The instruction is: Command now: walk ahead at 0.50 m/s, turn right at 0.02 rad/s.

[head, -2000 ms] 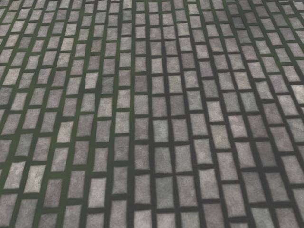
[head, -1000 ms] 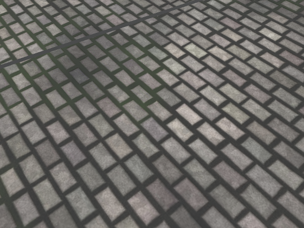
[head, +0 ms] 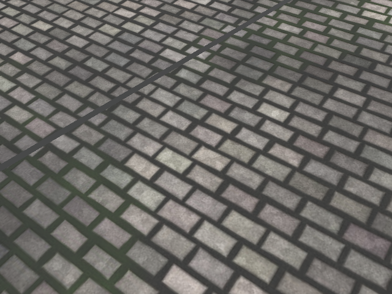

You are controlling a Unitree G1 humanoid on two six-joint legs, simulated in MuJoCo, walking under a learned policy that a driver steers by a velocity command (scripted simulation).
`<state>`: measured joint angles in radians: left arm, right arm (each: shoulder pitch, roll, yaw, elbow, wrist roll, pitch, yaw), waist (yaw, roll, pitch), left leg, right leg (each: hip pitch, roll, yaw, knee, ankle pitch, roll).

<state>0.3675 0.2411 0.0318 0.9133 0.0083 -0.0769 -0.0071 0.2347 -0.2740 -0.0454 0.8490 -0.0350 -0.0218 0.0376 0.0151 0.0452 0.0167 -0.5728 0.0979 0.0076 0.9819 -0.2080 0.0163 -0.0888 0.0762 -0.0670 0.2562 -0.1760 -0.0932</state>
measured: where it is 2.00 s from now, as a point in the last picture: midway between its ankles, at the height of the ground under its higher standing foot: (207, 169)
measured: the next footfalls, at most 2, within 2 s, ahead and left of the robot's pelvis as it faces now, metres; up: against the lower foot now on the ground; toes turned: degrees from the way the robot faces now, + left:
left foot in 0.28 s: +0.32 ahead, +0.12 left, +0.00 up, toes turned +4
right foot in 0.82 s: +0.62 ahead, -0.06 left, +0.00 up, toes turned -4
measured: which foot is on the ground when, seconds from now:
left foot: up 0.00-0.26, down 0.28-0.84, up 0.86-1.00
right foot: down 0.00-0.30, up 0.32-0.80, down 0.82-1.00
